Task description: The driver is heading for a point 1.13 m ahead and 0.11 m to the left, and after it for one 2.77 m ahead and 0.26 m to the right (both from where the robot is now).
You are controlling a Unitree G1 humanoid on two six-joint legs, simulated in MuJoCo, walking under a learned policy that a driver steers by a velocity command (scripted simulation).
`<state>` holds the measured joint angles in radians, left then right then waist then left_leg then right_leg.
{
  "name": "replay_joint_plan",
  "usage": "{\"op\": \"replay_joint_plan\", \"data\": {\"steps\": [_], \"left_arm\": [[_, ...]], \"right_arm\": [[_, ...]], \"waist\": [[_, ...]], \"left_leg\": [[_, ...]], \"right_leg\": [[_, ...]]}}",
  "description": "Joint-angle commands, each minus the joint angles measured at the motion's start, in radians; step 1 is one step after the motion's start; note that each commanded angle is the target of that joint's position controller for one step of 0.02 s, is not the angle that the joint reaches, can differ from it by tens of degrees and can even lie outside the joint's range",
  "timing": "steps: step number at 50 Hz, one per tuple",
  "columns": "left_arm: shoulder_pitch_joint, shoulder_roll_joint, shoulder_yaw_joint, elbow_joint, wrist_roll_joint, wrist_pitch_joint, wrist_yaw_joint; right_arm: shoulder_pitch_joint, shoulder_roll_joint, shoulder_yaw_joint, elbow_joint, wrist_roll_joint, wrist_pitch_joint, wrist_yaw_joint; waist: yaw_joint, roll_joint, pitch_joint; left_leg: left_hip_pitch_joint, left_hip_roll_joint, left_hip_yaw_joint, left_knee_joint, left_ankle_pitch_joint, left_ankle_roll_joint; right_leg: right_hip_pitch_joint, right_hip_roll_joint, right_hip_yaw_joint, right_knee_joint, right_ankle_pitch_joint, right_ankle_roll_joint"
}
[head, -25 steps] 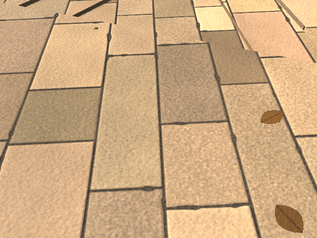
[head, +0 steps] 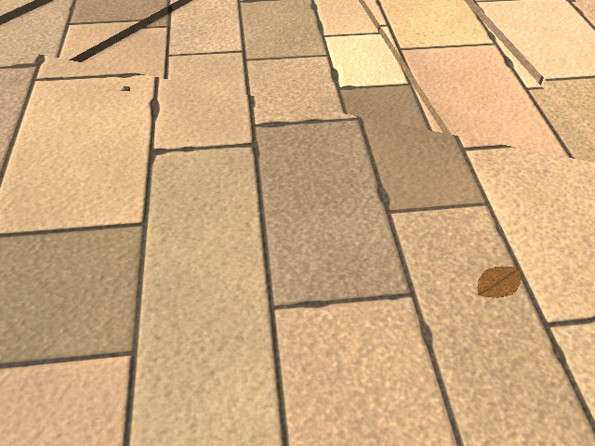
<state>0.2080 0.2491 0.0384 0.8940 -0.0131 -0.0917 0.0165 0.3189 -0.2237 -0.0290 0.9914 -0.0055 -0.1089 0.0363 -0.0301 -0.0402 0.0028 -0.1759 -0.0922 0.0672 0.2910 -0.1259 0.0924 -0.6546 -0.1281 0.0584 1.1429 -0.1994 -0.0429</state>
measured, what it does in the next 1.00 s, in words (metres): walks ahead, turning left: right foot, then left foot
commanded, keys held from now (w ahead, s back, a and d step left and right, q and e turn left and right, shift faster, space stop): w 0.38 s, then w+q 0.62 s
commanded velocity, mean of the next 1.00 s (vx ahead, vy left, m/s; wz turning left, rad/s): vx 0.50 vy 0.00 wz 0.24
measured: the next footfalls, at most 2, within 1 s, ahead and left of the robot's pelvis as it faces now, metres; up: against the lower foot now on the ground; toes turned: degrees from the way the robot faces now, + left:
right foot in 0.30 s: +0.34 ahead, -0.17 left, +0.00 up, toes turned -2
left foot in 0.88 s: +0.63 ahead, +0.09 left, +0.00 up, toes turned +17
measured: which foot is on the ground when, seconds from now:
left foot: down 0.00-0.30, up 0.32-0.86, down 0.88-1.00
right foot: up 0.00-0.28, down 0.30-0.90, up 0.92-1.00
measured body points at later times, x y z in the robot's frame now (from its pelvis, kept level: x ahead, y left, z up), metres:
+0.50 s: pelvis +0.28 -0.09 +0.00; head +0.29 -0.10 +0.45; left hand +0.34 +0.18 -0.12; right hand +0.36 -0.35 -0.14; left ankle +0.27 +0.08 -0.65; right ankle +0.30 -0.17 -0.74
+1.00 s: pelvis +0.54 +0.00 -0.02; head +0.58 +0.01 +0.43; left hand +0.54 +0.28 -0.15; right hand +0.75 -0.22 -0.13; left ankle +0.59 +0.07 -0.74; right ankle +0.45 -0.18 -0.63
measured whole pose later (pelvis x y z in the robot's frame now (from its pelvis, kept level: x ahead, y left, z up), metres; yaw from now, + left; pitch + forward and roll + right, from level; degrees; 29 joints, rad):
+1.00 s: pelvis +0.54 +0.00 -0.02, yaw +18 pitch +2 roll +0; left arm 0.24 0.26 0.05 0.88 -0.02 -0.13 0.00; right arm 0.18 -0.26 -0.08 0.79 0.02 -0.07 0.04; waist 0.00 0.00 0.05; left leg -0.40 -0.10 0.03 0.55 -0.17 0.11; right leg -0.36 -0.04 0.02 1.26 -0.40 -0.02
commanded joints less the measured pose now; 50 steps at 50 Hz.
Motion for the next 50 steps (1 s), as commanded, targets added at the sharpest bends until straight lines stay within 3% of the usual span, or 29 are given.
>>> {"op": "replay_joint_plan", "data": {"steps": [1,6,9,11,13,14,15,16,17,18,19,20,21,23,26,29,33,38,39,41,42,43,44,45,46,47,48,49,50], "left_arm": [[0.035,0.047,0.014,-0.042,0.013,0.004,0.008],[-0.156,0.029,0.006,-0.092,0.001,-0.009,-0.009],[-0.236,0.034,0.002,-0.122,-0.008,-0.013,-0.028],[-0.255,0.047,0.004,-0.14,-0.01,-0.021,-0.042],[-0.199,0.074,0.014,-0.135,-0.009,-0.03,-0.049],[-0.105,0.102,0.031,-0.11,-0.007,-0.032,-0.048],[0.08,0.158,0.059,-0.055,-0.006,-0.035,-0.041],[0.255,0.262,0.084,-0.023,0.012,-0.033,-0.035],[0.304,0.266,0.082,-0.007,0.012,-0.028,-0.044],[0.258,0.175,0.057,-0.014,0.007,-0.03,-0.044],[0.152,0.139,0.043,-0.039,0.002,-0.03,-0.042],[0.067,0.108,0.032,-0.057,0.009,-0.028,-0.045],[0.027,0.084,0.026,-0.061,0.015,-0.031,-0.048],[0.026,0.058,0.021,-0.037,0.023,-0.037,-0.05],[0.073,0.091,0.033,0.0,0.032,-0.043,-0.037],[0.09,0.098,0.034,0.013,0.034,-0.038,-0.019],[0.11,0.114,0.034,0.025,0.027,-0.033,0.0],[0.185,0.132,0.043,0.059,0.014,-0.001,0.01],[0.18,0.139,0.045,0.057,0.011,0.007,0.012],[0.145,0.166,0.053,0.041,0.008,0.019,0.018],[0.131,0.183,0.057,0.032,0.006,0.024,0.023],[0.11,0.197,0.061,0.023,0.006,0.031,0.026],[0.088,0.199,0.059,0.01,0.0,0.032,0.026],[0.106,0.151,0.042,-0.021,0.023,0.016,0.02],[0.193,0.02,0.0,-0.066,0.021,-0.026,-0.006],[0.055,0.118,0.023,-0.092,-0.016,-0.069,-0.023],[-0.018,0.136,0.027,-0.121,-0.038,-0.083,-0.026],[-0.025,0.126,0.028,-0.116,-0.022,-0.082,-0.017],[-0.015,0.138,0.04,-0.111,0.003,-0.07,-0.008]], "right_arm": [[-0.037,-0.131,-0.02,-0.053,0.001,-0.017,-0.02],[0.062,-0.164,-0.026,-0.031,0.019,-0.001,-0.037],[0.109,-0.168,-0.029,-0.01,0.025,0.011,-0.038],[0.118,-0.173,-0.034,-0.002,0.026,0.021,-0.04],[0.096,-0.188,-0.04,-0.004,0.027,0.032,-0.042],[0.072,-0.187,-0.038,-0.011,0.025,0.037,-0.042],[0.063,-0.156,-0.026,-0.021,0.014,0.04,-0.042],[0.12,-0.08,0.0,-0.047,0.001,0.028,-0.038],[0.186,-0.006,0.023,-0.039,0.011,0.002,-0.031],[0.107,-0.131,-0.008,-0.046,0.039,-0.017,-0.027],[0.021,-0.168,-0.017,-0.076,0.05,-0.025,-0.027],[-0.016,-0.159,-0.02,-0.077,0.042,-0.021,-0.034],[-0.016,-0.138,-0.025,-0.075,0.034,-0.008,-0.038],[0.027,-0.093,-0.026,-0.058,0.039,0.024,-0.039],[-0.01,-0.082,-0.034,-0.077,0.039,0.045,-0.043],[-0.09,-0.08,-0.041,-0.11,0.031,0.044,-0.04],[-0.21,-0.06,-0.034,-0.156,0.023,0.04,-0.02],[-0.341,-0.039,-0.023,-0.24,0.025,0.04,0.012],[-0.352,-0.04,-0.024,-0.256,0.027,0.04,0.02],[-0.324,-0.062,-0.035,-0.275,0.029,0.041,0.031],[-0.275,-0.084,-0.047,-0.274,0.03,0.044,0.032],[-0.167,-0.122,-0.068,-0.255,0.033,0.046,0.032],[-0.005,-0.184,-0.102,-0.217,0.033,0.048,0.02],[0.12,-0.285,-0.131,-0.192,0.03,0.057,-0.006],[0.084,-0.338,-0.131,-0.223,0.024,0.046,-0.005],[0.114,-0.248,-0.109,-0.217,0.015,0.043,-0.005],[0.06,-0.193,-0.095,-0.221,0.016,0.035,-0.008],[-0.028,-0.16,-0.083,-0.242,0.023,0.03,-0.004],[-0.087,-0.131,-0.073,-0.261,0.022,0.028,-0.005]], "waist": [[0.046,0.079,0.055],[-0.023,0.081,0.057],[-0.05,0.09,0.078],[-0.044,0.096,0.082],[-0.001,0.115,0.053],[0.055,0.115,0.0],[0.131,0.09,-0.116],[0.152,-0.076,-0.286],[0.129,-0.274,-0.379],[0.136,-0.17,-0.289],[0.11,-0.111,-0.167],[0.08,-0.024,-0.112],[0.05,-0.019,-0.069],[0.018,-0.043,-0.043],[0.014,-0.025,0.002],[0.026,-0.014,0.025],[0.062,-0.009,0.063],[0.103,0.006,0.106],[0.097,0.002,0.106],[0.059,-0.032,0.064],[0.025,-0.06,0.02],[-0.037,-0.072,-0.044],[-0.124,-0.046,-0.128],[-0.139,0.133,-0.221],[-0.028,0.302,-0.363],[-0.101,0.171,-0.35],[-0.083,0.131,-0.209],[-0.022,0.012,-0.122],[0.015,0.012,-0.086]], "left_leg": [[-0.098,0.281,-0.214,-0.208,0.064,0.17],[0.016,0.271,-0.162,-0.189,0.074,0.123],[0.11,0.306,-0.169,-0.148,0.057,0.118],[0.172,0.337,-0.184,-0.105,0.067,0.108],[0.198,0.351,-0.188,-0.032,0.177,0.089],[0.188,0.32,-0.158,0.08,0.344,0.069],[0.11,0.257,-0.107,0.302,0.423,0.039],[-0.212,0.147,-0.03,0.691,0.163,-0.022],[-0.494,0.019,-0.111,0.927,-0.428,-0.049],[-0.595,0.084,-0.198,1.035,-0.405,-0.026],[-0.62,0.14,-0.166,1.025,-0.301,-0.011],[-0.568,0.183,-0.153,0.982,-0.21,-0.014],[-0.518,0.214,-0.156,0.927,-0.152,-0.018],[-0.44,0.227,-0.159,0.886,-0.1,-0.027],[-0.515,0.212,-0.196,0.829,-0.01,-0.039],[-0.583,0.191,-0.216,0.688,0.121,-0.05],[-0.561,0.181,-0.141,0.486,0.251,-0.047],[-0.636,0.175,-0.065,0.375,0.157,-0.02],[-0.626,0.167,-0.043,0.364,0.112,-0.01],[-0.502,0.114,0.027,0.352,0.016,0.023],[-0.408,0.075,0.059,0.362,-0.034,0.042],[-0.259,0.036,0.073,0.346,-0.055,0.069],[-0.005,0.011,0.041,0.258,0.013,0.109],[0.299,0.211,-0.272,0.241,0.05,0.18],[0.596,0.445,-0.876,0.085,-0.07,0.4],[0.585,0.417,-0.858,0.002,-0.124,0.34],[0.457,0.379,-0.688,0.001,-0.074,0.285],[0.279,0.332,-0.565,-0.011,0.024,0.244],[0.152,0.299,-0.487,-0.025,0.114,0.225]], "right_leg": [[-0.032,-0.043,0.001,-0.134,0.153,0.029],[-0.001,0.01,-0.044,-0.464,0.308,0.04],[-0.006,0.027,-0.047,-0.555,0.262,0.033],[0.003,0.036,-0.046,-0.599,0.19,0.009],[0.105,0.063,-0.066,-0.639,0.117,-0.02],[0.239,0.097,-0.095,-0.662,0.101,-0.042],[0.488,0.09,-0.079,-0.653,0.118,-0.078],[0.874,-0.152,0.246,-0.652,0.087,-0.192],[1.063,-0.282,0.64,-0.809,-0.066,-0.283],[0.992,-0.251,0.601,-0.84,-0.119,-0.237],[0.845,-0.224,0.447,-0.855,-0.033,-0.199],[0.706,-0.188,0.328,-0.886,0.064,-0.179],[0.611,-0.152,0.238,-0.924,0.115,-0.163],[0.522,-0.108,0.12,-0.977,0.176,-0.15],[0.515,-0.103,0.011,-1.001,0.309,-0.15],[0.549,-0.103,-0.06,-1.016,0.335,-0.135],[0.58,-0.098,-0.15,-1.041,0.318,-0.107],[0.771,-0.157,-0.204,-0.966,0.426,-0.1],[0.792,-0.166,-0.217,-0.936,0.489,-0.095],[0.795,-0.164,-0.254,-0.83,0.79,-0.075],[0.791,-0.162,-0.266,-0.738,0.96,-0.065],[0.76,-0.149,-0.276,-0.583,1.055,-0.052],[0.648,-0.104,-0.289,-0.355,0.961,-0.019],[0.356,-0.028,-0.284,-0.015,0.413,0.022],[-0.034,0.195,-0.096,0.313,-0.384,0.064],[-0.15,0.141,0.065,0.343,-0.339,0.028],[-0.188,0.094,0.048,0.279,-0.247,0.002],[-0.129,0.047,0.038,0.18,-0.174,0.003],[-0.054,0.02,0.032,0.097,-0.138,0.016]]}}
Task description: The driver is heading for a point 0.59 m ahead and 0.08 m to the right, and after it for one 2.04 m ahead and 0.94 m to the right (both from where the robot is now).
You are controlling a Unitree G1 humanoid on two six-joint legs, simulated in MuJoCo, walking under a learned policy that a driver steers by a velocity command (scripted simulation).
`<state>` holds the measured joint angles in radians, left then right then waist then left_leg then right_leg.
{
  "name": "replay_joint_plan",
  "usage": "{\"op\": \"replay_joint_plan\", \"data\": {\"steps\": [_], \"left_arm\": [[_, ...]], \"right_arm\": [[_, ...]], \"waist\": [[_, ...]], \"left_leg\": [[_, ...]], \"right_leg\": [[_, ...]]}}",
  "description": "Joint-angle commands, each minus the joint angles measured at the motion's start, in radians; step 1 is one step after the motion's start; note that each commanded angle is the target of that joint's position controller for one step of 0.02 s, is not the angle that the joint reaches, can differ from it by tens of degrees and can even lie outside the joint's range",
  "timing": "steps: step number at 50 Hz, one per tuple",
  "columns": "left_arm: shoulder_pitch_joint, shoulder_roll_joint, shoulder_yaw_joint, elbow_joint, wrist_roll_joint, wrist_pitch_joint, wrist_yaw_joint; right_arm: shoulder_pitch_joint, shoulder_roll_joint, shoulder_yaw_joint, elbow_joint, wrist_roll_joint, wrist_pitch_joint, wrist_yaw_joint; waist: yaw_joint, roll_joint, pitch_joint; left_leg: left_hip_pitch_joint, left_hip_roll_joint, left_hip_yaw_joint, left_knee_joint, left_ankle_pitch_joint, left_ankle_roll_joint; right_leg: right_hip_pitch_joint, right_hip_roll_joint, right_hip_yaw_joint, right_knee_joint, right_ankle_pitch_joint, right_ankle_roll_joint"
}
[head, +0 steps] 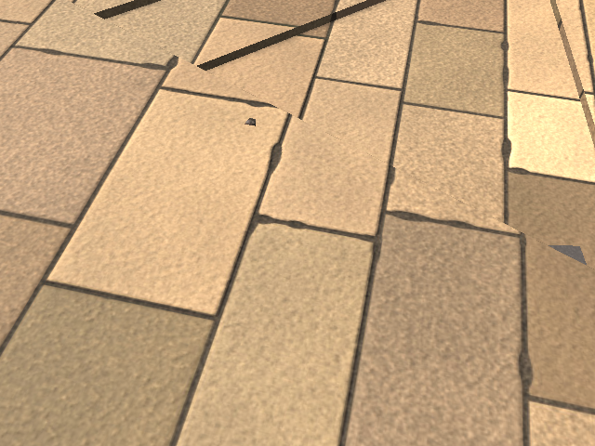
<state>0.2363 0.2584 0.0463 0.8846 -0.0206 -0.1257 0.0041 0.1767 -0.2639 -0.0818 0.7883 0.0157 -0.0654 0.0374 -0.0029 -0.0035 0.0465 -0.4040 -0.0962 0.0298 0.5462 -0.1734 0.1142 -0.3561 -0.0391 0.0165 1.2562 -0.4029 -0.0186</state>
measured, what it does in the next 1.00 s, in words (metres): walks ahead, turning right: right foot, then left foot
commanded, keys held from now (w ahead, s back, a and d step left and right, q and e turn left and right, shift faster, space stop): w+q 0.08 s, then w+e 0.52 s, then e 0.20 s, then no key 0.02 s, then e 0.18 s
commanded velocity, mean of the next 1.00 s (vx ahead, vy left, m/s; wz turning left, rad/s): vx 0.40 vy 0.00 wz -0.23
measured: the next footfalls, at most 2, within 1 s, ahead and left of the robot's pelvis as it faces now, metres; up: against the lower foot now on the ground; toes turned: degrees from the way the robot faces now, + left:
right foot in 0.44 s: +0.43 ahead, -0.13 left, +0.00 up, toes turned -1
left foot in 0.88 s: +0.69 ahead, +0.01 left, +0.00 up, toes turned -21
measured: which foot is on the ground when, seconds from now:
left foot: down 0.00-0.46, up 0.48-0.86, down 0.88-1.00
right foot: up 0.00-0.42, down 0.44-0.90, up 0.92-1.00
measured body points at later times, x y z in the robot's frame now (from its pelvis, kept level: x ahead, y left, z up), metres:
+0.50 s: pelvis +0.30 -0.05 -0.01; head +0.33 -0.05 +0.44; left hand +0.48 +0.20 -0.10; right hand +0.34 -0.33 -0.13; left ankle +0.11 +0.07 -0.65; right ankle +0.39 -0.13 -0.73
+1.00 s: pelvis +0.52 -0.04 +0.00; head +0.56 -0.04 +0.45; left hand +0.71 +0.20 -0.11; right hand +0.64 -0.34 -0.07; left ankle +0.65 +0.03 -0.73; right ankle +0.41 -0.13 -0.65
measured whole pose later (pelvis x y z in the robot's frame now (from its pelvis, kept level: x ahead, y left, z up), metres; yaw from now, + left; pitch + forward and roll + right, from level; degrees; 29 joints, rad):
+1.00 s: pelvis +0.52 -0.04 +0.00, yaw -20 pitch +3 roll +0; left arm 0.26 0.31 0.07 0.69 -0.02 0.02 0.03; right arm 0.07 -0.24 -0.04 0.66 -0.02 -0.05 -0.02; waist 0.04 -0.03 0.03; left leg -0.45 -0.03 -0.01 0.49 -0.09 0.02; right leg -0.44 0.10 0.12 1.14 -0.56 0.04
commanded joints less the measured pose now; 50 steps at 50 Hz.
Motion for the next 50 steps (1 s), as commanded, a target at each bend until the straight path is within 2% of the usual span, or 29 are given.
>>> {"op": "replay_joint_plan", "data": {"steps": [1,4,9,12,16,19,20,21,22,23,24,25,26,27,28,30,32,34,36,39,42,43,44,45,46,47,48,49,50], "left_arm": [[-0.023,0.129,0.037,-0.105,0.02,-0.019,0.004],[-0.039,0.096,0.037,-0.132,0.037,0.011,0.01],[-0.176,0.052,0.016,-0.159,0.025,0.014,0.0],[-0.257,0.06,0.01,-0.182,0.009,0.01,-0.015],[-0.319,0.074,0.008,-0.225,0.002,0.002,-0.045],[-0.255,0.092,0.013,-0.227,0.001,0.001,-0.065],[-0.183,0.116,0.025,-0.211,0.003,0.005,-0.063],[-0.045,0.148,0.045,-0.176,0.007,0.009,-0.06],[0.115,0.205,0.064,-0.149,0.015,0.014,-0.05],[0.191,0.294,0.085,-0.146,0.017,0.015,-0.049],[0.222,0.212,0.067,-0.127,0.002,0.022,-0.048],[0.151,0.173,0.056,-0.15,0.003,0.029,-0.04],[0.075,0.156,0.049,-0.175,0.009,0.036,-0.036],[0.029,0.139,0.042,-0.191,0.013,0.039,-0.037],[0.005,0.128,0.036,-0.205,0.02,0.039,-0.036],[-0.01,0.131,0.038,-0.217,0.015,0.039,-0.032],[0.001,0.161,0.047,-0.218,0.018,0.038,-0.02],[0.025,0.182,0.057,-0.21,0.011,0.051,-0.006],[0.064,0.182,0.061,-0.198,-0.003,0.072,0.009],[0.096,0.176,0.062,-0.194,-0.008,0.102,0.024],[0.073,0.16,0.062,-0.214,-0.001,0.116,0.035],[0.042,0.155,0.061,-0.228,-0.001,0.118,0.037],[0.02,0.132,0.054,-0.247,0.002,0.116,0.035],[0.023,0.078,0.035,-0.277,0.019,0.109,0.032],[0.239,0.043,0.022,-0.265,0.009,0.103,0.024],[0.279,0.158,0.04,-0.236,0.002,0.109,0.017],[0.165,0.213,0.06,-0.238,-0.005,0.129,0.022],[0.106,0.207,0.064,-0.248,-0.004,0.151,0.03],[0.081,0.199,0.067,-0.259,0.0,0.17,0.035]], "right_arm": [[0.034,-0.079,-0.014,-0.071,-0.005,-0.015,-0.009],[0.06,-0.124,-0.025,-0.074,-0.002,-0.018,-0.026],[0.15,-0.114,-0.014,-0.035,-0.004,-0.017,-0.045],[0.185,-0.131,-0.012,-0.013,-0.008,-0.024,-0.042],[0.214,-0.144,-0.014,0.02,-0.014,-0.015,-0.046],[0.172,-0.163,-0.017,0.016,-0.017,-0.004,-0.055],[0.156,-0.175,-0.019,0.01,-0.018,0.001,-0.057],[0.129,-0.178,-0.016,0.001,-0.017,0.007,-0.06],[0.119,-0.165,-0.007,-0.022,-0.025,0.003,-0.064],[0.245,-0.052,0.028,-0.041,-0.039,-0.023,-0.048],[0.22,-0.093,0.028,-0.032,-0.026,-0.051,-0.033],[0.116,-0.147,0.016,-0.071,0.008,-0.072,-0.021],[0.05,-0.144,0.019,-0.088,0.007,-0.081,-0.021],[0.026,-0.14,0.014,-0.093,-0.012,-0.08,-0.026],[0.04,-0.14,0.007,-0.098,-0.027,-0.071,-0.032],[0.078,-0.116,0.007,-0.101,-0.034,-0.05,-0.042],[0.049,-0.101,0.009,-0.12,-0.037,-0.035,-0.056],[-0.011,-0.076,0.017,-0.138,-0.042,-0.031,-0.062],[-0.071,-0.06,0.023,-0.15,-0.035,-0.031,-0.058],[-0.144,-0.072,0.019,-0.172,-0.021,-0.027,-0.048],[-0.128,-0.113,0.003,-0.172,-0.025,-0.038,-0.038],[-0.094,-0.119,-0.002,-0.166,-0.027,-0.045,-0.038],[-0.042,-0.136,-0.008,-0.158,-0.037,-0.052,-0.042],[0.037,-0.195,-0.019,-0.16,-0.056,-0.051,-0.055],[0.062,-0.212,-0.019,-0.157,-0.068,-0.03,-0.057],[0.047,-0.172,-0.019,-0.159,-0.03,-0.01,-0.056],[0.015,-0.108,-0.002,-0.18,-0.025,0.003,-0.062],[-0.025,-0.089,0.008,-0.183,-0.029,0.019,-0.064],[-0.063,-0.089,0.012,-0.188,-0.03,0.031,-0.066]], "waist": [[0.017,-0.009,-0.113],[0.031,0.015,-0.083],[-0.044,0.074,-0.06],[-0.087,0.081,-0.032],[-0.099,0.063,0.004],[-0.049,0.085,-0.045],[-0.01,0.099,-0.101],[0.067,0.081,-0.175],[0.133,0.015,-0.274],[0.075,-0.237,-0.393],[0.106,-0.217,-0.438],[0.109,-0.145,-0.271],[0.084,-0.032,-0.173],[0.048,0.032,-0.103],[0.012,0.02,-0.088],[-0.02,-0.032,-0.085],[-0.023,-0.046,-0.067],[-0.006,-0.053,-0.078],[0.023,-0.078,-0.118],[0.048,-0.108,-0.134],[0.028,-0.121,-0.138],[-0.001,-0.126,-0.139],[-0.029,-0.106,-0.175],[-0.047,0.022,-0.284],[0.041,0.292,-0.416],[0.037,0.239,-0.425],[-0.004,0.142,-0.31],[-0.002,0.083,-0.243],[0.006,0.087,-0.179]], "left_leg": [[0.296,0.273,-0.409,-0.303,0.202,0.195],[0.182,0.237,-0.331,-0.331,0.319,0.198],[0.206,0.188,-0.181,-0.337,0.344,0.115],[0.277,0.231,-0.19,-0.35,0.244,0.098],[0.485,0.316,-0.192,-0.294,0.34,0.087],[0.527,0.321,-0.132,-0.189,0.668,0.054],[0.52,0.306,-0.108,-0.104,0.85,0.041],[0.479,0.265,-0.066,0.064,0.944,0.017],[0.285,0.23,-0.039,0.326,0.74,-0.017],[-0.148,0.037,-0.022,0.736,0.012,-0.106],[-0.32,0.018,-0.154,0.834,-0.348,-0.096],[-0.41,0.081,-0.173,0.845,-0.282,-0.08],[-0.389,0.124,-0.152,0.778,-0.206,-0.075],[-0.347,0.152,-0.136,0.693,-0.17,-0.083],[-0.279,0.177,-0.135,0.631,-0.145,-0.093],[-0.221,0.188,-0.115,0.548,-0.128,-0.122],[-0.204,0.166,-0.085,0.45,-0.077,-0.16],[-0.155,0.128,-0.068,0.3,0.038,-0.178],[-0.092,0.081,-0.062,0.164,0.169,-0.179],[-0.074,0.043,-0.088,0.041,0.211,-0.176],[-0.045,0.047,-0.131,-0.058,0.165,-0.147],[0.004,0.056,-0.128,-0.118,0.196,-0.128],[0.131,0.107,-0.137,-0.175,0.325,-0.095],[0.376,0.303,-0.288,-0.122,0.654,-0.018],[0.643,0.564,-0.582,-0.07,0.924,0.197],[0.583,0.593,-0.669,-0.107,0.633,0.221],[0.49,0.5,-0.536,-0.131,0.453,0.169],[0.384,0.435,-0.437,-0.162,0.311,0.125],[0.278,0.397,-0.375,-0.199,0.217,0.113]], "right_leg": [[-0.287,-0.087,0.077,-0.056,0.084,0.004],[-0.259,-0.08,0.042,-0.195,0.151,0.052],[-0.249,-0.059,-0.004,-0.547,0.494,0.05],[-0.261,-0.046,-0.012,-0.651,0.579,0.02],[-0.396,-0.033,-0.003,-0.697,0.448,-0.033],[-0.282,0.024,-0.043,-0.71,0.318,-0.081],[-0.164,0.064,-0.075,-0.704,0.295,-0.099],[0.023,0.099,-0.094,-0.747,0.342,-0.128],[0.306,-0.016,0.078,-0.743,0.406,-0.189],[0.694,-0.26,0.566,-0.781,0.327,-0.379],[0.78,-0.289,0.785,-0.924,0.171,-0.388],[0.658,-0.261,0.659,-0.949,0.104,-0.329],[0.492,-0.224,0.543,-0.969,0.157,-0.297],[0.348,-0.189,0.469,-0.993,0.257,-0.282],[0.258,-0.158,0.417,-1.014,0.345,-0.274],[0.165,-0.116,0.349,-1.036,0.447,-0.277],[0.096,-0.092,0.268,-1.017,0.714,-0.274],[0.057,-0.041,0.194,-0.969,0.843,-0.229],[0.061,-0.008,0.184,-0.925,0.821,-0.181],[0.121,-0.021,0.263,-0.865,0.697,-0.15],[0.204,-0.05,0.376,-0.775,0.608,-0.136],[0.208,-0.034,0.391,-0.725,0.582,-0.12],[0.174,0.012,0.373,-0.627,0.532,-0.088],[0.037,0.089,0.281,-0.386,0.269,-0.04],[-0.199,0.216,0.204,-0.141,-0.379,0.015],[-0.269,0.112,0.173,-0.013,-0.321,0.046],[-0.304,0.08,0.138,0.042,-0.229,0.076],[-0.308,0.057,0.109,0.043,-0.156,0.09],[-0.294,0.038,0.097,0.039,-0.111,0.099]]}}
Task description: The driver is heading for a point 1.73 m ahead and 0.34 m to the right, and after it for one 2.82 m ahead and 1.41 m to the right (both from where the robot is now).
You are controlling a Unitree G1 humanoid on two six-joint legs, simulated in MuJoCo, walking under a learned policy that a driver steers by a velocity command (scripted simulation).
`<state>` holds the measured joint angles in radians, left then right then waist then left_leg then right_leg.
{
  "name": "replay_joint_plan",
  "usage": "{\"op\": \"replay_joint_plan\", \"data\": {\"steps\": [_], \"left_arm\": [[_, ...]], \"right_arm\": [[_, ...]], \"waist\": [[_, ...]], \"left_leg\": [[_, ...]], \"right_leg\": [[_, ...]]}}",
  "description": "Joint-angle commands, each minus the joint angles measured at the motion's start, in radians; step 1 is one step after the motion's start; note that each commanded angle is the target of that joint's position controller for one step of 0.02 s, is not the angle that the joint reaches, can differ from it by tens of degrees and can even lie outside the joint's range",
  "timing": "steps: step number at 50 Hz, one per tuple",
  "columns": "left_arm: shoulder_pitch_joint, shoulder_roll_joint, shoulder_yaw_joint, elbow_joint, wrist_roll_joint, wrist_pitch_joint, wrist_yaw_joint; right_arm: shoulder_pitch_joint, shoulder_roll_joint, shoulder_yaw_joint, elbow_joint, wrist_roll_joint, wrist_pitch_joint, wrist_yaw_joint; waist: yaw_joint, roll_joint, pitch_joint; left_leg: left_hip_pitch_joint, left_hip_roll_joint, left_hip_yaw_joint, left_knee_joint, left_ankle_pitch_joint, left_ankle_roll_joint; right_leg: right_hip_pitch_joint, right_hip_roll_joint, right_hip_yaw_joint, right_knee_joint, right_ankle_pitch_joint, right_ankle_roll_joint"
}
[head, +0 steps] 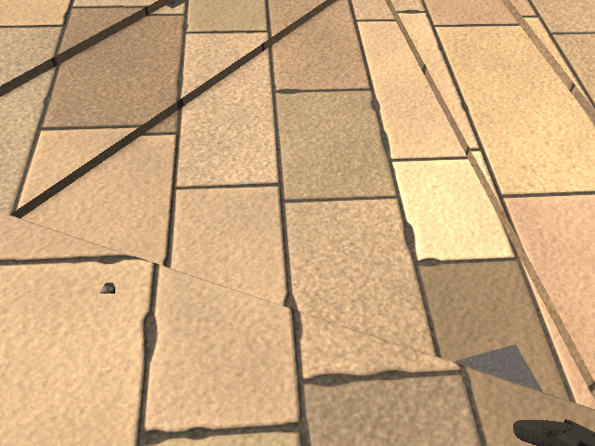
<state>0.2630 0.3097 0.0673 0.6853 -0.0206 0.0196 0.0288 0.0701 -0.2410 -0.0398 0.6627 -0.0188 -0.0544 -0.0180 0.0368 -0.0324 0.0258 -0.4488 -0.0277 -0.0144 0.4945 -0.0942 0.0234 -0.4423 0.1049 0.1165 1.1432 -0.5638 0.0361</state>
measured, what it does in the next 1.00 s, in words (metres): steps on the spot: right foot, then left foot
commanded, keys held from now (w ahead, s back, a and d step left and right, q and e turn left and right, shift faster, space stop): e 0.54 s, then no key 0.06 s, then q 0.40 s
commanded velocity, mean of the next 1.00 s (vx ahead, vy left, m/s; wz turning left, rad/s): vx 0.02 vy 0.00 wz -0.31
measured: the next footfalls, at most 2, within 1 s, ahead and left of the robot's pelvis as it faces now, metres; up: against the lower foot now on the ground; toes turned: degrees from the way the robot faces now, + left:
right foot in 0.32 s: +0.04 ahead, -0.14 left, +0.00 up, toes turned -14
left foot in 0.76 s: +0.11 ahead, +0.08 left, +0.00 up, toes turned -22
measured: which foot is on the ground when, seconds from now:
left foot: down 0.00-0.32, up 0.34-0.74, down 0.76-1.00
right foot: up 0.00-0.30, down 0.32-1.00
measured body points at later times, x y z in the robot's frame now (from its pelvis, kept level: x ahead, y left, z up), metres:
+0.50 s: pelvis +0.01 -0.04 +0.01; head +0.04 -0.08 +0.46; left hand +0.22 +0.20 -0.06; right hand +0.09 -0.36 -0.10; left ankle +0.07 +0.11 -0.64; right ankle +0.00 -0.13 -0.73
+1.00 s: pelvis +0.02 -0.02 +0.00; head +0.04 -0.02 +0.45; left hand +0.24 +0.20 -0.09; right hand +0.10 -0.32 -0.10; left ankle +0.07 +0.10 -0.73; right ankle +0.00 -0.13 -0.73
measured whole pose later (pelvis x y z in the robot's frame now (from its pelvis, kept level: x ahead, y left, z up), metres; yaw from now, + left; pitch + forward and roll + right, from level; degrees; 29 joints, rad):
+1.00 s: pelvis +0.02 -0.02 +0.00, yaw -15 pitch +0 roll -1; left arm 0.20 0.26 0.08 0.64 0.02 0.01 0.03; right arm 0.17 -0.27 -0.06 0.71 0.01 0.01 -0.01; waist 0.00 0.01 0.03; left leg -0.32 -0.03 -0.12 0.61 -0.30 -0.01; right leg -0.29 0.04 0.01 0.58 -0.29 -0.02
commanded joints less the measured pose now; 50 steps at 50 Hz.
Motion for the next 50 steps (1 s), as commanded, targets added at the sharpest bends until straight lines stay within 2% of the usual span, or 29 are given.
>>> {"op": "replay_joint_plan", "data": {"steps": [1,3,6,8,12,14,15,16,17,18,19,20,21,22,23,26,28,30,32,35,37,38,39,40,41,42,45,48,50], "left_arm": [[0.057,0.117,0.04,-0.067,-0.001,0.035,0.008],[0.071,0.067,0.029,-0.075,0.0,0.038,0.009],[0.022,0.05,0.021,-0.101,0.008,0.03,0.004],[-0.001,0.05,0.018,-0.113,0.008,0.029,-0.005],[-0.02,0.069,0.025,-0.131,0.007,0.034,-0.025],[0.006,0.069,0.031,-0.129,0.008,0.034,-0.035],[0.045,0.068,0.037,-0.113,0.01,0.033,-0.038],[0.081,0.087,0.047,-0.101,0.014,0.032,-0.035],[0.092,0.183,0.072,-0.114,0.018,0.029,-0.021],[0.067,0.278,0.086,-0.147,0.037,0.021,-0.018],[0.069,0.232,0.074,-0.149,0.059,-0.002,-0.022],[0.02,0.202,0.062,-0.149,0.057,-0.019,-0.023],[-0.041,0.172,0.056,-0.157,0.035,-0.026,-0.019],[-0.076,0.145,0.046,-0.165,0.018,-0.026,-0.016],[-0.084,0.131,0.038,-0.169,0.017,-0.024,-0.01],[-0.054,0.128,0.036,-0.164,0.021,-0.016,0.0],[-0.037,0.136,0.04,-0.159,0.016,-0.009,0.007],[-0.039,0.137,0.041,-0.162,0.02,-0.002,0.01],[-0.049,0.119,0.031,-0.158,0.03,0.001,0.003],[-0.065,0.061,0.003,-0.134,0.036,-0.002,-0.012],[-0.061,0.037,-0.01,-0.107,0.033,-0.012,-0.019],[-0.03,0.039,-0.009,-0.095,0.046,-0.023,-0.019],[0.025,0.062,0.0,-0.095,0.062,-0.033,-0.02],[0.015,0.055,0.001,-0.098,0.067,-0.039,-0.015],[-0.047,0.085,0.01,-0.101,0.058,-0.037,-0.006],[-0.084,0.083,0.017,-0.111,0.051,-0.031,0.002],[-0.087,0.052,0.024,-0.128,0.043,-0.015,0.009],[-0.069,0.032,0.034,-0.128,0.037,-0.022,0.002],[-0.05,0.046,0.048,-0.125,0.035,-0.027,-0.003]], "right_arm": [[0.019,-0.135,-0.035,-0.058,-0.005,0.027,-0.013],[0.012,-0.142,-0.04,-0.047,-0.012,0.028,-0.015],[0.028,-0.155,-0.048,-0.029,-0.003,0.031,-0.021],[0.015,-0.172,-0.055,-0.026,0.001,0.038,-0.02],[0.021,-0.203,-0.067,-0.007,0.016,0.05,-0.012],[0.016,-0.211,-0.071,0.004,0.031,0.055,-0.01],[0.015,-0.204,-0.07,0.01,0.039,0.059,-0.01],[0.053,-0.176,-0.066,0.03,0.042,0.064,-0.01],[0.084,-0.117,-0.054,0.027,0.021,0.068,-0.004],[0.012,-0.125,-0.055,-0.035,0.0,0.06,-0.009],[-0.055,-0.16,-0.067,-0.044,0.003,0.055,-0.015],[-0.038,-0.168,-0.074,-0.033,0.018,0.058,-0.017],[-0.001,-0.165,-0.079,-0.003,0.016,0.063,-0.025],[0.018,-0.172,-0.082,0.009,0.006,0.068,-0.03],[0.027,-0.166,-0.083,0.013,0.004,0.068,-0.029],[0.02,-0.139,-0.072,0.011,0.016,0.06,-0.02],[-0.006,-0.123,-0.062,0.005,0.019,0.056,-0.014],[-0.013,-0.117,-0.055,0.008,0.023,0.052,-0.005],[0.005,-0.116,-0.049,0.018,0.028,0.052,0.006],[0.027,-0.098,-0.038,0.027,0.031,0.051,0.021],[0.062,-0.079,-0.028,0.04,0.022,0.044,0.032],[0.065,-0.121,-0.032,0.034,0.007,0.042,0.03],[0.044,-0.215,-0.051,0.016,0.004,0.042,0.025],[0.015,-0.208,-0.052,0.022,0.013,0.044,0.026],[0.005,-0.183,-0.048,0.01,0.016,0.043,0.028],[0.008,-0.174,-0.046,0.011,0.018,0.041,0.026],[0.031,-0.195,-0.053,-0.006,0.03,0.037,0.016],[0.041,-0.191,-0.058,-0.03,0.035,0.054,0.005],[0.032,-0.184,-0.061,-0.054,0.039,0.063,0.001]], "waist": [[-0.017,0.146,-0.114],[-0.011,0.177,-0.099],[-0.029,0.171,-0.141],[-0.035,0.172,-0.159],[-0.043,0.192,-0.146],[-0.019,0.188,-0.144],[0.0,0.178,-0.148],[0.004,0.131,-0.13],[-0.024,-0.121,-0.091],[-0.012,-0.298,-0.049],[0.029,-0.191,-0.08],[-0.008,-0.155,-0.068],[-0.039,-0.103,-0.072],[-0.05,-0.106,-0.081],[-0.059,-0.108,-0.098],[-0.049,-0.093,-0.126],[-0.031,-0.102,-0.129],[-0.017,-0.123,-0.138],[-0.011,-0.13,-0.145],[-0.013,-0.119,-0.136],[-0.048,-0.081,-0.109],[-0.029,-0.044,-0.112],[0.035,0.087,-0.105],[0.043,0.185,-0.1],[0.008,0.188,-0.067],[-0.002,0.193,-0.06],[-0.014,0.206,-0.051],[-0.021,0.171,-0.069],[-0.022,0.1,-0.075]], "left_leg": [[0.22,0.287,-0.257,-0.186,0.101,0.195],[0.169,0.244,-0.152,-0.217,0.119,0.197],[0.229,0.289,-0.113,-0.214,0.185,0.231],[0.228,0.306,-0.084,-0.217,0.16,0.234],[0.233,0.333,-0.051,-0.207,0.08,0.215],[0.237,0.334,-0.026,-0.161,0.052,0.179],[0.213,0.318,0.002,-0.114,0.024,0.144],[0.149,0.28,0.05,-0.028,-0.06,0.077],[-0.046,0.164,0.167,0.241,-0.274,-0.034],[-0.281,0.019,0.11,0.454,-0.545,-0.086],[-0.281,0.031,-0.017,0.605,-0.533,-0.071],[-0.28,0.045,-0.047,0.644,-0.439,-0.054],[-0.272,0.057,-0.057,0.644,-0.36,-0.055],[-0.257,0.057,-0.057,0.65,-0.312,-0.064],[-0.217,0.046,-0.051,0.678,-0.28,-0.075],[-0.196,0.025,-0.049,0.604,-0.231,-0.092],[-0.186,0.023,-0.053,0.478,-0.221,-0.101],[-0.123,0.026,-0.047,0.386,-0.235,-0.101],[-0.029,0.04,-0.031,0.318,-0.262,-0.095],[0.115,0.059,-0.014,0.167,-0.248,-0.079],[0.26,0.051,-0.002,-0.094,-0.013,-0.053],[0.316,0.097,-0.068,-0.09,0.114,-0.031],[0.31,0.176,-0.152,-0.04,0.284,0.021],[0.216,0.189,-0.192,-0.063,0.154,0.082],[0.154,0.183,-0.226,-0.096,0.047,0.094],[0.134,0.181,-0.244,-0.106,0.013,0.088],[0.129,0.178,-0.291,-0.095,0.008,0.096],[0.116,0.156,-0.314,-0.054,-0.002,0.1],[0.067,0.109,-0.278,0.011,-0.039,0.072]], "right_leg": [[-0.156,-0.111,-0.032,0.132,0.091,0.047],[-0.103,-0.109,-0.078,0.049,0.132,0.045],[-0.086,-0.144,-0.086,-0.077,0.166,0.041],[-0.033,-0.16,-0.099,-0.168,0.197,0.029],[0.052,-0.155,-0.141,-0.323,0.207,-0.009],[0.119,-0.139,-0.168,-0.466,0.259,-0.045],[0.189,-0.114,-0.191,-0.564,0.321,-0.07],[0.263,-0.107,-0.156,-0.659,0.383,-0.105],[0.353,-0.304,0.147,-0.791,0.565,-0.189],[0.33,-0.492,0.427,-0.832,0.708,-0.365],[0.287,-0.471,0.404,-0.853,0.635,-0.383],[0.27,-0.415,0.324,-0.843,0.591,-0.326],[0.269,-0.362,0.263,-0.825,0.556,-0.269],[0.264,-0.341,0.231,-0.813,0.597,-0.247],[0.247,-0.319,0.209,-0.802,0.659,-0.246],[0.295,-0.29,0.197,-0.779,0.713,-0.251],[0.338,-0.288,0.21,-0.763,0.692,-0.251],[0.331,-0.291,0.223,-0.752,0.665,-0.256],[0.293,-0.3,0.219,-0.744,0.672,-0.265],[0.238,-0.295,0.211,-0.734,0.661,-0.26],[0.186,-0.251,0.172,-0.727,0.552,-0.203],[0.163,-0.207,0.145,-0.7,0.45,-0.15],[0.139,-0.124,0.07,-0.635,0.334,-0.103],[0.184,-0.079,-0.009,-0.63,0.305,-0.056],[0.207,-0.078,-0.031,-0.608,0.315,-0.039],[0.217,-0.08,-0.047,-0.59,0.333,-0.039],[0.197,-0.075,-0.071,-0.561,0.33,-0.049],[0.201,-0.079,-0.086,-0.564,0.323,-0.06],[0.23,-0.118,-0.061,-0.612,0.339,-0.085]]}}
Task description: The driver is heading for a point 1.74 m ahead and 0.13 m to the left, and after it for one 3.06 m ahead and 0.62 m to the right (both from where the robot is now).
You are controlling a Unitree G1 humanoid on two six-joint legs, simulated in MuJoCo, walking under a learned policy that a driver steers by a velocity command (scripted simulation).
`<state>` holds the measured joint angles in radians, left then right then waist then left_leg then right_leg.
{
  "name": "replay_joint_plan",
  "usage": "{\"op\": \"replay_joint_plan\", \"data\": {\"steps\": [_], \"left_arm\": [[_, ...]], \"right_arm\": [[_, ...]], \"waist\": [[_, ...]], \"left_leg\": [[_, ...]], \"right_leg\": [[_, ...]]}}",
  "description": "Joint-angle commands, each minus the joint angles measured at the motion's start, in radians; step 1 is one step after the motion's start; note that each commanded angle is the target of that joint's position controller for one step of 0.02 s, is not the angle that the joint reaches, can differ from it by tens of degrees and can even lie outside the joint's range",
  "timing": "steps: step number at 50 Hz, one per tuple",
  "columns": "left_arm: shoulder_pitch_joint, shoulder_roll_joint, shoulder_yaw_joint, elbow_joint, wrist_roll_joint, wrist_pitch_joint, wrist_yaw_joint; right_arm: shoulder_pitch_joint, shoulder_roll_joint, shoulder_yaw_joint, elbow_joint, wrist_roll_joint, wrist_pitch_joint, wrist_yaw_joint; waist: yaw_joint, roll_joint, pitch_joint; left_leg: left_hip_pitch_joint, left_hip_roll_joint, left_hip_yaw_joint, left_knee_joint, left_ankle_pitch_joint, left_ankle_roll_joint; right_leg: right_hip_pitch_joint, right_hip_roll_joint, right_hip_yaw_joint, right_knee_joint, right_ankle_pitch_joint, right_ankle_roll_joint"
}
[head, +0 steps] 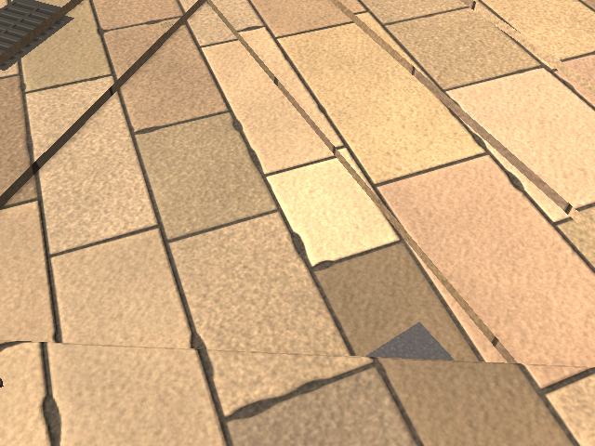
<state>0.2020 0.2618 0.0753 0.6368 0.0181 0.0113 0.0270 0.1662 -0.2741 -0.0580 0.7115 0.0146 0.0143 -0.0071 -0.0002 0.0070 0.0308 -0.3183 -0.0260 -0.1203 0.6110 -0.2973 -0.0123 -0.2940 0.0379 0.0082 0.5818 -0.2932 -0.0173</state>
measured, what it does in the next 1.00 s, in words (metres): steps on the spot: left foot, then right foot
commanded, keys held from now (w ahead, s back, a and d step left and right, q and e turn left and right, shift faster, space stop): q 0.34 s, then no key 0.04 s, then e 0.44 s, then w+e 0.18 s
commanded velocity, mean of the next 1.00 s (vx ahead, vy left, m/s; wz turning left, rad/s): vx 0.03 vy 0.00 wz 0.05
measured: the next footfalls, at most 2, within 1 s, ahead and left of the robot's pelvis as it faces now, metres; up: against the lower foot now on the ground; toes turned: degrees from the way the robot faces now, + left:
left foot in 0.32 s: +0.00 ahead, +0.15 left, +0.00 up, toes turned +14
right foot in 0.92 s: -0.02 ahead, -0.07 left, +0.00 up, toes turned +0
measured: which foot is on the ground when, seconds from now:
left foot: down 0.00-0.04, up 0.06-0.30, down 0.32-0.92, up 0.94-1.00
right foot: down 0.00-0.32, up 0.34-0.90, down 0.92-1.00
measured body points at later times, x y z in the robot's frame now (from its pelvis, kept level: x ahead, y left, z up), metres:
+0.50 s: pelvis -0.02 +0.06 +0.01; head +0.00 +0.10 +0.46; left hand +0.04 +0.37 -0.11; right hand +0.19 -0.16 -0.07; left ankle -0.04 +0.14 -0.73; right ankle +0.00 -0.10 -0.65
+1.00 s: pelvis -0.01 +0.01 +0.00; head +0.01 -0.01 +0.45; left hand +0.08 +0.30 -0.09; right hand +0.14 -0.27 -0.11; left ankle -0.04 +0.14 -0.68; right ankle -0.06 -0.07 -0.73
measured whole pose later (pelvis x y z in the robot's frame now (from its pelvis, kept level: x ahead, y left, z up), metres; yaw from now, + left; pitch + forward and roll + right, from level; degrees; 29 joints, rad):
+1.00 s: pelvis -0.01 +0.01 +0.00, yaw +0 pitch +2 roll +1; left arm 0.29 0.27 0.06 0.72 -0.01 0.00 -0.01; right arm 0.15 -0.32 -0.09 0.73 0.02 0.00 0.00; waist 0.00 0.05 0.01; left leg -0.44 0.02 0.04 0.94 -0.47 0.01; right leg -0.23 0.02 -0.02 0.56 -0.36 -0.07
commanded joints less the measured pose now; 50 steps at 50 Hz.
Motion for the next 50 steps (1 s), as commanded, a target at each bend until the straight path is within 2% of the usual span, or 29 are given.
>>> {"op": "replay_joint_plan", "data": {"steps": [1,2,3,4,5,6,7,10,12,14,15,16,17,18,19,21,22,25,27,31,33,41,44,45,46,47,48,49,50], "left_arm": [[0.019,0.108,0.047,-0.076,-0.004,-0.019,-0.002],[0.043,0.128,0.053,-0.072,-0.002,-0.017,-0.001],[0.047,0.155,0.058,-0.072,0.002,-0.019,0.0],[0.036,0.149,0.053,-0.086,0.007,-0.027,0.005],[0.037,0.144,0.046,-0.093,0.009,-0.035,0.01],[-0.001,0.144,0.044,-0.096,0.003,-0.038,0.013],[-0.035,0.155,0.047,-0.092,-0.008,-0.038,0.014],[-0.054,0.179,0.055,-0.08,-0.009,-0.018,0.015],[-0.036,0.19,0.06,-0.069,-0.017,-0.01,0.014],[-0.036,0.195,0.061,-0.06,-0.037,-0.006,0.011],[-0.025,0.179,0.057,-0.05,-0.045,-0.006,0.009],[0.028,0.14,0.049,-0.03,-0.036,-0.007,0.005],[0.023,0.066,0.021,-0.077,0.022,-0.005,0.001],[-0.089,0.114,0.029,-0.109,0.006,-0.013,0.01],[-0.112,0.15,0.039,-0.098,-0.021,-0.009,0.017],[-0.063,0.149,0.043,-0.039,-0.014,0.003,0.029],[-0.03,0.138,0.041,-0.019,-0.01,0.009,0.029],[0.021,0.08,0.02,0.029,-0.026,0.012,0.009],[-0.026,0.062,0.006,0.023,-0.029,0.012,0.002],[-0.06,0.124,0.016,0.0,-0.038,0.018,0.003],[-0.06,0.126,0.017,-0.005,-0.04,0.019,0.006],[-0.026,0.093,0.011,-0.009,-0.047,0.024,-0.019],[0.041,0.089,0.012,0.015,-0.053,0.031,-0.041],[0.114,0.109,0.023,0.048,-0.052,0.029,-0.043],[0.214,0.152,0.041,0.086,-0.055,0.024,-0.036],[0.272,0.273,0.068,0.074,-0.048,0.009,-0.025],[0.241,0.272,0.058,0.033,-0.017,-0.028,-0.036],[0.164,0.22,0.04,0.022,-0.01,-0.052,-0.033],[0.123,0.183,0.028,0.016,-0.024,-0.066,-0.028]], "right_arm": [[-0.064,-0.14,-0.041,-0.113,0.008,-0.003,-0.01],[-0.06,-0.125,-0.038,-0.12,0.009,0.0,-0.009],[-0.046,-0.113,-0.037,-0.126,0.007,0.002,-0.004],[-0.05,-0.132,-0.047,-0.129,0.003,0.004,0.0],[-0.056,-0.152,-0.06,-0.13,0.006,0.01,0.003],[-0.038,-0.14,-0.061,-0.121,0.013,0.019,0.004],[-0.029,-0.114,-0.052,-0.116,0.016,0.028,0.005],[-0.051,-0.071,-0.031,-0.132,0.015,0.037,0.02],[-0.059,-0.087,-0.034,-0.152,0.018,0.039,0.032],[-0.007,-0.1,-0.044,-0.144,0.016,0.042,0.039],[0.041,-0.105,-0.051,-0.127,0.011,0.043,0.036],[0.074,-0.151,-0.068,-0.124,0.005,0.04,0.025],[0.093,-0.295,-0.097,-0.158,-0.005,0.03,0.008],[0.101,-0.29,-0.084,-0.174,-0.047,0.003,0.023],[0.07,-0.251,-0.071,-0.168,-0.056,-0.016,0.028],[-0.024,-0.147,-0.038,-0.156,-0.021,-0.022,0.013],[-0.055,-0.108,-0.019,-0.149,-0.014,-0.022,0.006],[-0.052,-0.032,0.011,-0.112,-0.038,-0.032,-0.004],[-0.042,-0.049,0.006,-0.095,-0.044,-0.033,-0.01],[-0.021,-0.13,-0.022,-0.073,-0.037,-0.016,-0.017],[-0.012,-0.143,-0.031,-0.066,-0.03,-0.006,-0.021],[-0.059,-0.148,-0.048,-0.067,-0.022,0.015,-0.031],[-0.057,-0.178,-0.06,-0.054,0.01,0.018,-0.023],[-0.064,-0.16,-0.057,-0.049,0.021,0.015,-0.019],[-0.086,-0.101,-0.043,-0.053,0.011,0.006,-0.011],[-0.149,-0.026,-0.02,-0.108,-0.023,-0.009,0.001],[-0.231,-0.088,-0.036,-0.143,-0.004,-0.042,0.007],[-0.215,-0.14,-0.051,-0.136,0.022,-0.062,0.018],[-0.171,-0.167,-0.06,-0.108,0.018,-0.074,0.023]], "waist": [[0.011,-0.009,-0.078],[0.012,-0.099,-0.079],[0.006,-0.205,-0.083],[0.019,-0.228,-0.096],[0.023,-0.148,-0.093],[-0.001,-0.086,-0.087],[-0.012,-0.078,-0.069],[0.009,-0.14,-0.08],[0.025,-0.179,-0.114],[-0.002,-0.173,-0.138],[-0.018,-0.153,-0.144],[-0.014,-0.037,-0.128],[0.019,0.312,-0.114],[-0.065,0.253,-0.181],[-0.057,0.159,-0.142],[-0.003,0.085,-0.118],[0.02,0.097,-0.123],[0.032,0.1,-0.155],[0.003,0.107,-0.126],[-0.036,0.116,-0.059],[-0.044,0.101,-0.037],[-0.018,0.098,-0.116],[0.019,0.104,-0.129],[0.049,0.093,-0.12],[0.079,-0.012,-0.104],[0.087,-0.262,-0.072],[0.118,-0.204,-0.033],[0.068,-0.156,0.032],[0.036,-0.134,0.059]], "left_leg": [[-0.108,0.064,-0.122,-0.042,0.124,0.079],[-0.174,0.014,-0.051,0.058,0.057,0.044],[-0.23,-0.023,0.029,0.188,-0.07,0.017],[-0.277,0.005,0.058,0.403,-0.292,-0.004],[-0.31,0.027,0.037,0.57,-0.338,-0.017],[-0.313,0.053,0.026,0.608,-0.301,-0.026],[-0.307,0.074,0.038,0.549,-0.241,-0.031],[-0.175,0.073,0.131,0.357,-0.164,-0.038],[-0.107,0.058,0.166,0.224,-0.144,-0.029],[-0.01,0.025,0.213,0.038,-0.017,-0.002],[0.076,-0.008,0.229,-0.07,0.059,0.023],[0.193,0.024,0.123,-0.172,0.215,0.063],[0.341,0.333,-0.333,-0.208,0.614,0.206],[0.251,0.443,-0.452,-0.25,0.668,0.387],[0.212,0.393,-0.363,-0.264,0.563,0.366],[0.188,0.287,-0.205,-0.242,0.44,0.249],[0.149,0.254,-0.139,-0.241,0.49,0.23],[0.14,0.208,-0.02,-0.258,0.494,0.208],[0.147,0.207,-0.005,-0.274,0.412,0.201],[0.17,0.278,-0.077,-0.292,0.301,0.253],[0.202,0.316,-0.112,-0.288,0.319,0.28],[0.266,0.343,-0.001,-0.225,0.603,0.281],[0.16,0.313,0.058,-0.247,0.118,0.225],[0.053,0.278,0.099,-0.206,-0.078,0.177],[-0.135,0.212,0.188,-0.021,-0.212,0.105],[-0.47,0.053,0.294,0.362,-0.356,0.003],[-0.582,0.008,0.089,0.473,-0.359,0.011],[-0.613,0.054,0.048,0.495,-0.232,0.024],[-0.606,0.078,0.051,0.472,-0.111,0.029]], "right_leg": [[0.103,-0.095,0.094,-0.101,0.078,-0.058],[0.14,-0.181,0.185,-0.165,0.108,-0.11],[0.164,-0.322,0.323,-0.23,0.207,-0.192],[0.169,-0.439,0.408,-0.246,0.35,-0.274],[0.159,-0.468,0.409,-0.244,0.447,-0.308],[0.149,-0.435,0.33,-0.23,0.452,-0.28],[0.136,-0.385,0.243,-0.23,0.426,-0.237],[0.095,-0.295,0.059,-0.211,0.424,-0.185],[0.122,-0.31,0.029,-0.183,0.425,-0.182],[0.122,-0.323,0.005,-0.121,0.381,-0.152],[0.083,-0.306,-0.027,-0.061,0.306,-0.113],[-0.034,-0.253,-0.103,0.085,0.159,-0.035],[-0.367,-0.114,-0.171,0.449,-0.365,0.084],[-0.424,-0.047,0.018,0.617,-0.432,0.095],[-0.428,-0.066,0.051,0.67,-0.357,0.087],[-0.4,-0.106,0.062,0.615,-0.193,0.082],[-0.332,-0.108,0.057,0.597,-0.122,0.091],[-0.185,-0.112,0.053,0.458,-0.016,0.105],[-0.132,-0.117,0.053,0.298,-0.016,0.104],[-0.14,-0.104,0.033,0.221,-0.132,0.1],[-0.188,-0.105,0.032,0.246,-0.178,0.097],[-0.113,-0.086,-0.034,0.19,-0.183,0.069],[0.054,-0.049,-0.102,-0.018,-0.058,-0.001],[0.177,-0.023,-0.112,-0.1,-0.026,-0.041],[0.334,-0.087,0.02,-0.171,-0.096,-0.102],[0.44,-0.371,0.509,-0.275,-0.227,-0.255],[0.348,-0.444,0.736,-0.411,-0.345,-0.365],[0.327,-0.415,0.659,-0.439,-0.372,-0.328],[0.318,-0.365,0.561,-0.432,-0.33,-0.278]]}}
